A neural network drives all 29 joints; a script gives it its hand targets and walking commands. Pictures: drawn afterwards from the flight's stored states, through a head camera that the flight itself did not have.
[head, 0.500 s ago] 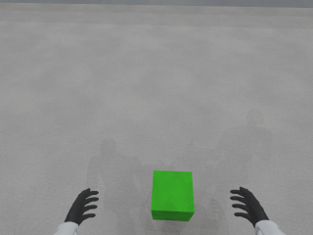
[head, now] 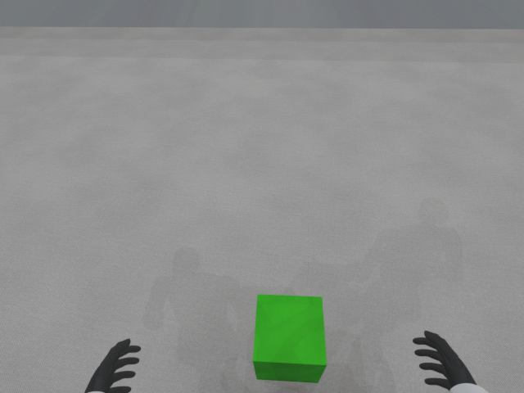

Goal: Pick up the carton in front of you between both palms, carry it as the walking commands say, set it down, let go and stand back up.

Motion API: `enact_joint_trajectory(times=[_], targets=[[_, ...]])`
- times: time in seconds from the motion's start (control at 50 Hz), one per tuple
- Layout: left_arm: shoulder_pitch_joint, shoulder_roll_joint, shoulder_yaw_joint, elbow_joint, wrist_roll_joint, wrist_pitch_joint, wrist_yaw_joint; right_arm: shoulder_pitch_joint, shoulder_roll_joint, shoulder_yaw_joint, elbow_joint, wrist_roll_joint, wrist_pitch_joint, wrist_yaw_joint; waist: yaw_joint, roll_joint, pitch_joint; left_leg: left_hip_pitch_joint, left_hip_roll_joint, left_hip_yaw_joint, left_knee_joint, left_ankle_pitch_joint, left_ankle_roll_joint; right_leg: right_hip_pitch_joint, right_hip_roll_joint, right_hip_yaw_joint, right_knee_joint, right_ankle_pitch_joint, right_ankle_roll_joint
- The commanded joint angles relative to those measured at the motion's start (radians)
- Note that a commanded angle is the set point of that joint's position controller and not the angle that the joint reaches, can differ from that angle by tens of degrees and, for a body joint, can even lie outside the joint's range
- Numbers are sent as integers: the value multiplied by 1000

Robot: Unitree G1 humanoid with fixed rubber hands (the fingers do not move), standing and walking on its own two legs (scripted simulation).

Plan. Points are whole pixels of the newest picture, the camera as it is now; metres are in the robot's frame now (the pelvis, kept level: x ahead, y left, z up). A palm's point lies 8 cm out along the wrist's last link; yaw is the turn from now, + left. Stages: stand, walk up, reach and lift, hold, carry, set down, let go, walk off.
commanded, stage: stand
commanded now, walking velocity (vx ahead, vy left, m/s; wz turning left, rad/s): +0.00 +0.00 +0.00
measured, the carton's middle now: (288, 339) +0.37 -0.05 -0.64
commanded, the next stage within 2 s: none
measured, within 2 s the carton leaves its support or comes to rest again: neither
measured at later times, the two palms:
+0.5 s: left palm out of the picture +0.13 +0.29 -0.08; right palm out of the picture +0.13 -0.30 -0.09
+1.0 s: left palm out of the picture +0.09 +0.30 -0.08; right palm out of the picture +0.10 -0.31 -0.10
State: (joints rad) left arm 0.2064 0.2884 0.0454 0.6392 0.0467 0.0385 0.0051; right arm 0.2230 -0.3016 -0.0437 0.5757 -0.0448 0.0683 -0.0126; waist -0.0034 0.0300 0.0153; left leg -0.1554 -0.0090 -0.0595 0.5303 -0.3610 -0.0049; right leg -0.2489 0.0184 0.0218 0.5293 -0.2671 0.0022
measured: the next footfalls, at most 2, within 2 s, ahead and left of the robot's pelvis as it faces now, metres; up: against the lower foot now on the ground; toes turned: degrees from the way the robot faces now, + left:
none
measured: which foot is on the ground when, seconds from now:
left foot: down 0.00-1.00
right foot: down 0.00-1.00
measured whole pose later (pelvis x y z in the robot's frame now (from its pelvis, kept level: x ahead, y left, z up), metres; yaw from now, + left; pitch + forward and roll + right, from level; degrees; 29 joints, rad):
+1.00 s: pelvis +0.00 -0.01 +0.01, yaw +1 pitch -2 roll +0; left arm 0.13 0.36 0.03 0.96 0.02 0.00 0.01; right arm 0.18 -0.38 -0.01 0.92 -0.03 -0.01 -0.02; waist 0.01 0.02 0.02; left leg -0.06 0.00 -0.08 0.38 -0.28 -0.02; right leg -0.16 0.02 0.00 0.41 -0.21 -0.01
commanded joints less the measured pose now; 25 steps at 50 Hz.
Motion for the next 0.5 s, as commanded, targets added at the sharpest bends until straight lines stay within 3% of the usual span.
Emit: enact_joint_trajectory(times=[0.0,0.16,0.48], targets=[[-51,146,40,-41,0,-34,3,-52,-131,-33,-36,0,-49,-1,8,-21,-42,-78,51,-41,-96,159,1,44,-64,50,-79,119,-6],[-50,186,32,44,-5,-45,17,-30,-174,-24,62,6,-64,-14,3,-33,-71,-12,65,-52,-83,335,-2,78,-85,59,-66,264,-18],[-84,209,20,156,-18,-50,20,-49,-201,-8,177,12,-75,-20,9,-23,-50,4,79,-64,-133,352,0,128,-103,71,-104,298,-26]])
